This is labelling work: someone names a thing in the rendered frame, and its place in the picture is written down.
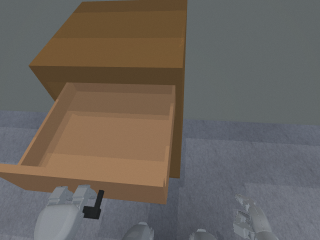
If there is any robot left hand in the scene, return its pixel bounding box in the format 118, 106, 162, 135
34, 184, 97, 240

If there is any robot left thigh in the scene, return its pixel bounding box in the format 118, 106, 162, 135
121, 224, 154, 240

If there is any robot right hand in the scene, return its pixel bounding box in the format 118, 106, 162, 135
232, 193, 273, 240

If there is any robot left shin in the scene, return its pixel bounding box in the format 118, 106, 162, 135
138, 221, 148, 226

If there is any cabinet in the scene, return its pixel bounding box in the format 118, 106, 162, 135
28, 0, 188, 179

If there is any drawer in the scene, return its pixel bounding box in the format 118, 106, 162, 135
0, 82, 176, 205

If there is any handle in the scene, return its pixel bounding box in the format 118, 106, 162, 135
82, 190, 104, 220

